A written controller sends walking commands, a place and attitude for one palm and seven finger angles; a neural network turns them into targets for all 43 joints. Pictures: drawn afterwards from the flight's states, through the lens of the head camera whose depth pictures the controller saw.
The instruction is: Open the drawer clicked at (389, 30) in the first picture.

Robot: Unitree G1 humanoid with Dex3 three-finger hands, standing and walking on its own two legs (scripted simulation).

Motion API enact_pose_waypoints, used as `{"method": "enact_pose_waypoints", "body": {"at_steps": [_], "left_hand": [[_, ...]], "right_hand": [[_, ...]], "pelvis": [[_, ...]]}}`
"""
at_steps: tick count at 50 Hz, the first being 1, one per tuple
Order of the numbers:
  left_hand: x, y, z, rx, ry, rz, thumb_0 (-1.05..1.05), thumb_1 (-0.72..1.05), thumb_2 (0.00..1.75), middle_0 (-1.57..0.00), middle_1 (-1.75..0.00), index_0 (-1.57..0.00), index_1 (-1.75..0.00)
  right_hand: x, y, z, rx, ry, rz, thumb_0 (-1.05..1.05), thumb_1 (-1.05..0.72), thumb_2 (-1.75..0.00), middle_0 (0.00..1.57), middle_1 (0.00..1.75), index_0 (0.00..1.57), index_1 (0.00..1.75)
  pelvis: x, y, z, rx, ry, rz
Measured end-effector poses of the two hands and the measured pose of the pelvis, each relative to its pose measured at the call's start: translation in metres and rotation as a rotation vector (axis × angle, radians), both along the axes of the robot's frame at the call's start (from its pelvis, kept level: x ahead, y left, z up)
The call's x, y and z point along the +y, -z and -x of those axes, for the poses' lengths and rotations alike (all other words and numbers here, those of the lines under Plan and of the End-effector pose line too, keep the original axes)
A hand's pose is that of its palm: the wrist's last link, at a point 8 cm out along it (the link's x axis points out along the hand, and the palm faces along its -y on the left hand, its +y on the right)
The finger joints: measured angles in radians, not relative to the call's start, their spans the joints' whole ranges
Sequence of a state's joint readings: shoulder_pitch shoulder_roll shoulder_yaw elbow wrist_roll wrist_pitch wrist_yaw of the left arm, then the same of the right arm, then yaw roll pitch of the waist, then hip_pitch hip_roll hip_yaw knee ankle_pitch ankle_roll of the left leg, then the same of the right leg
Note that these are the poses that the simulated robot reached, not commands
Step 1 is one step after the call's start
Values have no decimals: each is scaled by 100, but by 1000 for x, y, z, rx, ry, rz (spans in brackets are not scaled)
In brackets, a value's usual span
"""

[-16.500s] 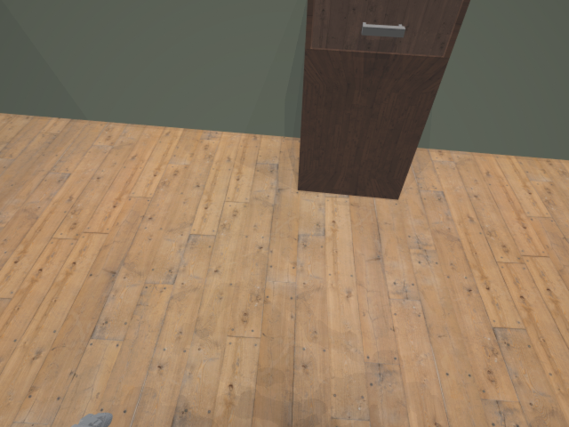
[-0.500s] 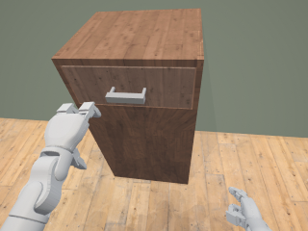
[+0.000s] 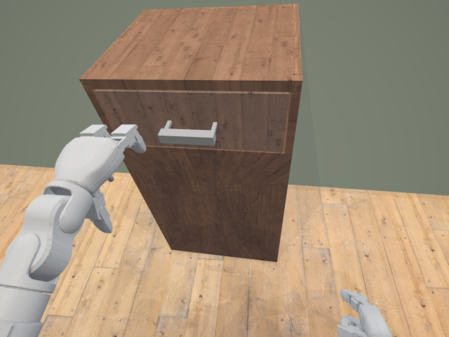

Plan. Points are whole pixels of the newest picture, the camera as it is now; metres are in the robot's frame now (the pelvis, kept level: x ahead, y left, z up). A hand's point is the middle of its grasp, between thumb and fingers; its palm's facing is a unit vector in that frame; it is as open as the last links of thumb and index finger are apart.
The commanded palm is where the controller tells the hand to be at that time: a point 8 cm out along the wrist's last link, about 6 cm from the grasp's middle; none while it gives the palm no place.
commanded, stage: raise the hand with hooked fingers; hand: left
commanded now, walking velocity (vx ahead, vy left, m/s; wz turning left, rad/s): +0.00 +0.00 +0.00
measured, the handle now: (189, 130) +0.55 +0.18 +0.04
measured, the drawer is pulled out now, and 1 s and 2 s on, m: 0.00 0.00 0.00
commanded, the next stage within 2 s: move the hooked fingers above the handle in 0.14 s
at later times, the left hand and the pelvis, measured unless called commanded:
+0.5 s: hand (128, 174) +0.33 +0.21 +0.13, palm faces +0.05 -0.05 -1.00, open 13.8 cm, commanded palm +0.31 +0.22 +0.20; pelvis -0.01 -0.01 +0.00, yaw +1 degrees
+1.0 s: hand (150, 150) +0.40 +0.20 +0.12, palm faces +0.04 -0.06 -1.00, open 13.8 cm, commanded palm +0.38 +0.21 +0.18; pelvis +0.01 -0.01 +0.00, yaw -1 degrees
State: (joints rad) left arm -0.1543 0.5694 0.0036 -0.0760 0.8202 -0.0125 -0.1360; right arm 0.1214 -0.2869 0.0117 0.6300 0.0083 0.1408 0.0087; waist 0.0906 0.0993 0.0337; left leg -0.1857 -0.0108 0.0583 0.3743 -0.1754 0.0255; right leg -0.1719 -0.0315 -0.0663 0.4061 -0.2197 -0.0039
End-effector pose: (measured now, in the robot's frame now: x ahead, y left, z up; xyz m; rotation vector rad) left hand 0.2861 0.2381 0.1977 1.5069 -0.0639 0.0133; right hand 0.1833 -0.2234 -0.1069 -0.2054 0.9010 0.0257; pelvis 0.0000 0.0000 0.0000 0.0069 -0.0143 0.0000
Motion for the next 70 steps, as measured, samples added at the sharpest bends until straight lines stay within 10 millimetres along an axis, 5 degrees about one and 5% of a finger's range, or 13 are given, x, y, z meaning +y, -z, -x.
{"method": "enact_pose_waypoints", "body": {"at_steps": [12, 19, 45, 57, 70], "left_hand": [[6, -7, 6, -66, -61, 0, 0, -49, 30, -32, -120, -32, -120], [-7, 4, 0, -3, -26, -4, 0, -49, 30, -32, -120, -31, -120], [-29, 24, -81, 34, 36, -11, 0, -49, 30, -32, -120, -32, -120], [-31, 31, -113, 48, -8, -22, 0, -49, 30, -32, -120, -31, -120], [-60, 36, -153, 36, 58, -32, 0, -49, 30, -32, -120, -32, -120]], "right_hand": [[1, 2, 5, -1, 5, -14, 1, -90, -90, 20, 30, 20, 30], [6, -3, -4, -44, -7, -18, 1, -90, -90, 20, 30, 20, 30], [-31, 16, 39, 118, 126, 43, 1, -90, -90, 20, 30, 20, 30], [-29, 18, 33, 133, 150, 34, 1, -90, -90, 20, 30, 20, 30], [-31, 25, 45, 182, 186, 41, 1, -90, -90, 21, 30, 20, 30]], "pelvis": [[-4, 0, 7, -6, -3, -1], [-5, 0, 10, -10, -11, -1], [-8, 2, -9, 65, 7, -4], [-7, 4, -18, 96, 10, -4], [-6, 8, -26, 140, 12, -6]]}}
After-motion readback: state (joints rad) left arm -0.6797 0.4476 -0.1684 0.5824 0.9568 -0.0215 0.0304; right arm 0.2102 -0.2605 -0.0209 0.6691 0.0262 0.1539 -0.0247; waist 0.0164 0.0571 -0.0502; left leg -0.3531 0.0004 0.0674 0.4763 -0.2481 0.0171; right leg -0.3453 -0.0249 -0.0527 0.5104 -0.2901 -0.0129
